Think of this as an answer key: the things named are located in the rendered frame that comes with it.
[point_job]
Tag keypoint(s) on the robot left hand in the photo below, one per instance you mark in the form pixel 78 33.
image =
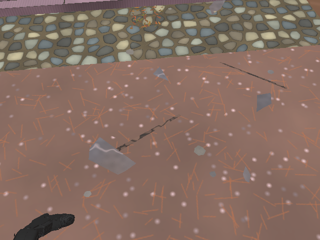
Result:
pixel 43 225

